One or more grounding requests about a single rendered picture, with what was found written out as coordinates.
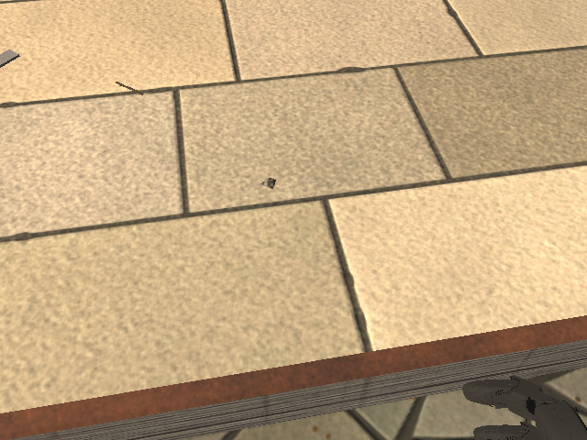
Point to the robot right hand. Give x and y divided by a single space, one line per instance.
555 419

